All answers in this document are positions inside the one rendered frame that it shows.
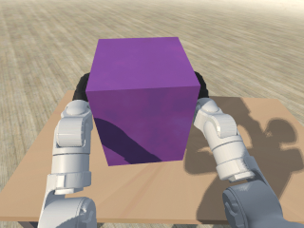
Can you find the right robot upper arm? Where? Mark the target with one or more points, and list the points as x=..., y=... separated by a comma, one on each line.
x=253, y=205

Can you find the table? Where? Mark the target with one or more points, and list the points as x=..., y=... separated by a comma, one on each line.
x=169, y=192

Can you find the right robot forearm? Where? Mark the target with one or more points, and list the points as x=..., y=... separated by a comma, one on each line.
x=234, y=162

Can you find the carton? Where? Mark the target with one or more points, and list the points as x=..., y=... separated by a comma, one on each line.
x=142, y=93

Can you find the left robot hand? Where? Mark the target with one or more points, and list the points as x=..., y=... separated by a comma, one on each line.
x=80, y=92

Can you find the right robot hand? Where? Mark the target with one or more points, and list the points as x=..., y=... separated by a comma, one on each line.
x=203, y=92

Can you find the left robot upper arm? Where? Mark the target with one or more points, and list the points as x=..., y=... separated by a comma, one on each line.
x=78, y=212

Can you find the left robot forearm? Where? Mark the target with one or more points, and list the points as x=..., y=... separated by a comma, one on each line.
x=71, y=148

